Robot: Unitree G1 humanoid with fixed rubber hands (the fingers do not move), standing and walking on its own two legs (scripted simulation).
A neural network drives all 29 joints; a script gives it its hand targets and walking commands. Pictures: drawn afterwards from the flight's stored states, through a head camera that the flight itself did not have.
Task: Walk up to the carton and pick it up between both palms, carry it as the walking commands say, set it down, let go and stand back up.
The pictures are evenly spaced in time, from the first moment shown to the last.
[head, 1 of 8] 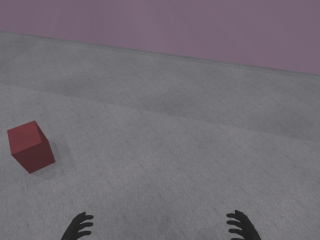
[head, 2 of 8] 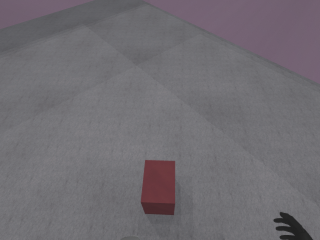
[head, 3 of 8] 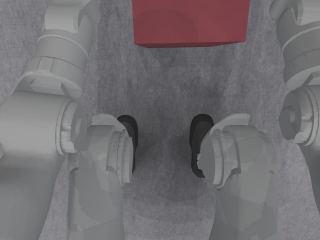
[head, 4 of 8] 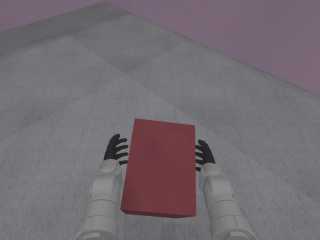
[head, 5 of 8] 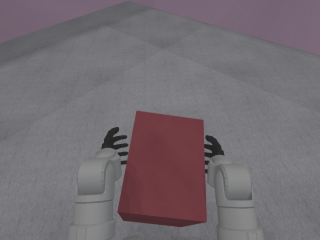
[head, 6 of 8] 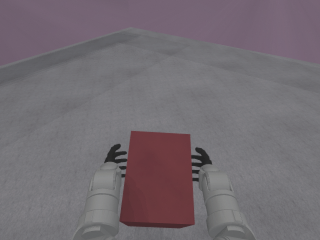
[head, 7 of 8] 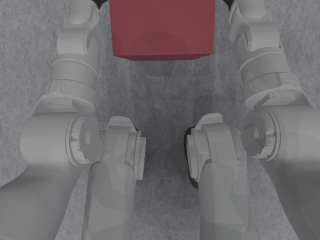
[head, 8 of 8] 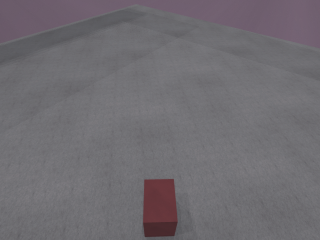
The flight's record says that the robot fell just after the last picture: no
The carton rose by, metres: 0.66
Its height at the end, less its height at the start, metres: +0.00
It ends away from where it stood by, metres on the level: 1.79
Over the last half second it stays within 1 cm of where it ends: yes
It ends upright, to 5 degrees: yes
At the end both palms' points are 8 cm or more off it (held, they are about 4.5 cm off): yes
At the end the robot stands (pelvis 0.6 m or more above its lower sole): yes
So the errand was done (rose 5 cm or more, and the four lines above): yes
